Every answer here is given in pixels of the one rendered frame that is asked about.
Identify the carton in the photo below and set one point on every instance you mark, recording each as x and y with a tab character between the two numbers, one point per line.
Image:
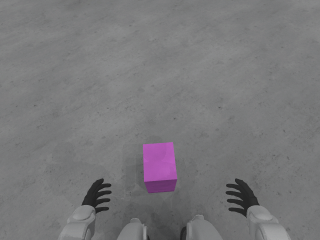
159	167

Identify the robot left shin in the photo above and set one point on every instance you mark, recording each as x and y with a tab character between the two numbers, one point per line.
135	220

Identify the robot right hand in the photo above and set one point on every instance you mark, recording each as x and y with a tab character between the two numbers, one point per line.
247	196

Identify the robot left hand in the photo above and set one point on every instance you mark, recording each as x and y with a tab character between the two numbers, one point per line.
92	195

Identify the robot right thigh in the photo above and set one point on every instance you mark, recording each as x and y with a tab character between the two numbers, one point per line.
200	229

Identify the left robot forearm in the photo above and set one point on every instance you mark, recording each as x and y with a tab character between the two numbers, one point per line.
80	225

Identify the right robot forearm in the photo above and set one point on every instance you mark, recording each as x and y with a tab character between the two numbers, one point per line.
264	226

